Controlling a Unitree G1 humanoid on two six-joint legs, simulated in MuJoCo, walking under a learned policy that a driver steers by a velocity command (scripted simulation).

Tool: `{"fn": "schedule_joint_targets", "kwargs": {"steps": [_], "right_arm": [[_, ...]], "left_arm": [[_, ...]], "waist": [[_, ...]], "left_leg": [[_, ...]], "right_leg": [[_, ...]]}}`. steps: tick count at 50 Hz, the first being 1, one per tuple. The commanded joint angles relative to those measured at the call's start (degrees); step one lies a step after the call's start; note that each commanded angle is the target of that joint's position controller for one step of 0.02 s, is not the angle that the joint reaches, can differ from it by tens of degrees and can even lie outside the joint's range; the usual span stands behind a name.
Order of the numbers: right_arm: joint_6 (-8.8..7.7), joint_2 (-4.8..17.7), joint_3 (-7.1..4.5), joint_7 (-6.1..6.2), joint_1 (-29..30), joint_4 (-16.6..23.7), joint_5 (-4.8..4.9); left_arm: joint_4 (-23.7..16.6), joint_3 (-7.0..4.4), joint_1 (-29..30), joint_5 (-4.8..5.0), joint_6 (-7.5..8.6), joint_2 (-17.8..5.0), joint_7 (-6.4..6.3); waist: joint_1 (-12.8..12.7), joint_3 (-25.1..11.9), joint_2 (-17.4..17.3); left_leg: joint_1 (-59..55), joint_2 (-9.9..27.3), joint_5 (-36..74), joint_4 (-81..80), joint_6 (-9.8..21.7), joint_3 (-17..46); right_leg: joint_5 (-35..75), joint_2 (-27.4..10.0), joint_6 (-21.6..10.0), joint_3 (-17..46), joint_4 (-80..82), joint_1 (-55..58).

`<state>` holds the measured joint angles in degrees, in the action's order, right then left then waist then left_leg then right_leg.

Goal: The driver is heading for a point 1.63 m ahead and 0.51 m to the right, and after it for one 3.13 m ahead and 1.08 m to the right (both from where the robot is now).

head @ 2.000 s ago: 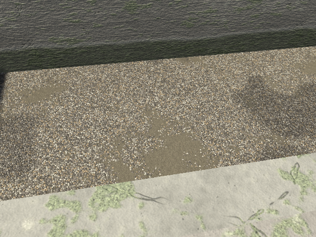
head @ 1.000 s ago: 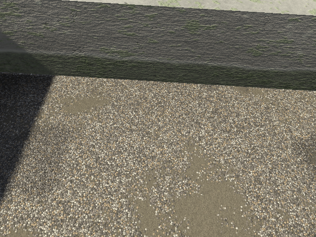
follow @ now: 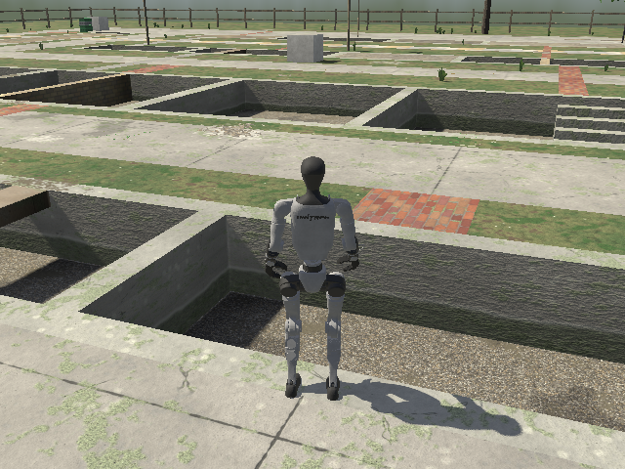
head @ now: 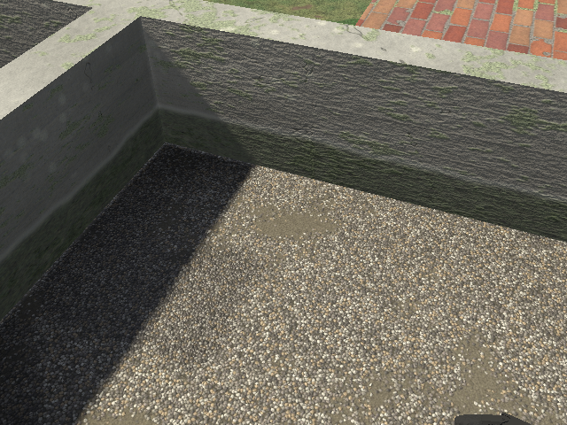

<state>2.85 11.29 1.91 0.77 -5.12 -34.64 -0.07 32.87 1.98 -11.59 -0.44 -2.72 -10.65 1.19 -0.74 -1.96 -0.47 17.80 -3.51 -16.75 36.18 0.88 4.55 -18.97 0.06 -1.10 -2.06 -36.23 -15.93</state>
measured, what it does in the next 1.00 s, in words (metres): stands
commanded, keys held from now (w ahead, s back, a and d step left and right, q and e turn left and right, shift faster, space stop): w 1.00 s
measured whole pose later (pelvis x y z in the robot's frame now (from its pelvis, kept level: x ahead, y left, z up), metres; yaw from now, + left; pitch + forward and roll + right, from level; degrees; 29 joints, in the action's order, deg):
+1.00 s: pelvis +0.04 +0.00 -0.01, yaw -1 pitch -1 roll +0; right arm 4.3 10.1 2.3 2.1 -5.9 -35.3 0.0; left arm 34.3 2.5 -12.8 -0.8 -1.6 -9.0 -0.3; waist 0.5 -1.2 -0.2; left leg 16.0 -3.0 -23.1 40.4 1.9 1.7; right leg -24.7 0.0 -0.6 -1.0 -40.0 -14.1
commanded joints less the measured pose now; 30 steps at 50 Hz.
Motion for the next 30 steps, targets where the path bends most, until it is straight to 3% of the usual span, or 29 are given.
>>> {"fn": "schedule_joint_targets", "kwargs": {"steps": [1, 3, 5, 9, 10, 11, 13, 14, 19, 20, 23, 27, 28, 30], "right_arm": [[-1.09, 3.81, -0.71, 0.08, 5.41, 5.32, -0.38], [-1.10, 4.72, -0.85, 0.18, 5.98, 5.46, -0.12], [-0.61, 4.01, -0.73, 0.72, 7.16, 6.03, 0.10], [-0.62, 3.96, -0.76, 0.90, 6.96, 5.92, 0.29], [-0.25, 4.05, -0.71, 1.10, 4.60, 5.13, -0.33], [-0.04, 4.13, -0.78, 1.23, 3.97, 4.90, -0.31], [0.18, 4.23, -0.87, 1.34, 3.96, 4.87, -0.16], [0.20, 4.96, -1.29, 1.48, 4.01, 4.73, 0.46], [0.30, 4.56, -1.47, 1.78, 3.38, 4.10, 0.33], [0.13, 4.41, -1.58, 1.17, 5.79, 4.98, -0.12], [-0.34, 4.00, -1.72, 1.03, 3.67, 3.61, -0.78], [-0.10, 3.30, -1.65, 1.07, 4.21, 2.89, -0.38], [0.13, 3.29, -1.50, 1.77, 1.85, 2.01, 0.36], [0.97, 3.85, -1.41, 1.88, 4.66, 3.05, 0.62]], "left_arm": [[-5.28, -1.24, 5.46, -0.09, 0.79, -4.17, 0.00], [-5.25, -1.18, 5.04, -0.24, 0.85, -3.71, 0.17], [-3.95, -1.77, 3.62, -0.21, 0.97, -4.65, -0.81], [-3.59, -1.92, 4.06, -0.15, 0.75, -4.31, -1.10], [-3.73, -1.37, 2.94, -0.47, 0.89, -3.49, -1.26], [-3.48, -1.38, 2.63, -0.51, 1.03, -3.41, -1.35], [-3.34, -1.43, 2.48, -0.53, 1.24, -3.59, -1.44], [-3.24, -1.51, 2.25, -0.39, 1.88, -3.82, -1.51], [-2.53, -1.62, 0.95, -0.27, 2.18, -4.01, -1.81], [-3.49, -1.80, 2.85, -0.32, 1.44, -5.34, -2.05], [-3.16, -2.15, 1.56, -0.69, 0.48, -5.57, -2.53], [-3.45, -1.88, 2.90, -0.82, 0.00, -4.10, -2.62], [-2.55, -1.57, 0.92, -0.59, 0.68, -2.75, -2.45], [-3.05, -1.05, 2.73, -0.47, 1.05, -1.81, -1.98]], "waist": [[0.81, 0.24, 1.26], [0.24, 0.37, -1.80], [0.27, -0.59, -0.83], [0.50, -0.29, -0.28], [0.89, -0.01, -1.56], [0.97, -0.27, -1.60], [0.99, -0.80, -1.04], [0.82, -1.10, -0.13], [0.93, -2.19, 0.77], [1.59, 0.09, 2.30], [1.45, -5.20, 2.34], [1.67, -7.08, 1.15], [0.84, -10.31, -0.15], [0.87, -3.97, -1.98]], "left_leg": [[1.02, 2.28, 0.29, -5.88, 0.71, 2.47], [1.91, 3.03, -0.76, -7.49, 1.24, 4.11], [3.27, 2.59, 2.11, -6.07, 2.11, 3.07], [2.77, 2.31, 4.35, -4.68, 2.20, 2.19], [1.90, 2.80, 6.66, -4.39, 2.19, 2.27], [1.42, 2.93, 7.89, -4.09, 2.43, 2.55], [0.85, 3.06, 9.66, -3.34, 2.70, 2.55], [0.90, 3.32, 10.10, -3.04, 2.58, 2.77], [0.33, 2.59, 14.04, -0.73, 2.42, 1.12], [2.36, 2.81, 22.15, 2.27, 2.05, -0.96], [0.64, 2.65, 24.32, 2.42, 1.63, -2.26], [-2.10, 3.37, 27.92, 1.64, 2.16, -2.61], [-4.57, 3.38, 20.32, -0.11, 2.43, -0.63], [-1.29, 4.64, 14.95, -2.98, 3.17, 1.90]], "right_leg": [[-6.30, -2.70, -1.77, 5.86, 8.68, -0.02], [-3.33, -1.44, -1.28, 3.69, 5.87, 1.43], [0.48, -1.90, -1.50, 4.11, 4.34, 5.11], [3.51, -2.12, -2.07, 4.41, 3.56, 5.83], [6.18, -1.73, -1.96, 3.48, 2.48, 5.06], [7.34, -1.37, -1.83, 3.00, 1.77, 5.27], [9.13, -1.21, -1.68, 2.66, 1.08, 5.65], [10.56, -1.22, -1.67, 2.85, 0.50, 6.16], [17.64, -1.72, -2.13, 3.24, -0.67, 7.83], [30.16, -3.49, -2.29, 5.15, -1.04, 7.37], [38.35, -4.73, -2.66, 5.49, -2.52, 10.65], [31.59, -2.80, -1.05, 3.11, -3.11, 9.63], [17.96, -1.02, -0.54, 1.14, -2.61, 10.00], [9.52, -0.13, -0.29, 0.74, -1.81, 5.81]]}}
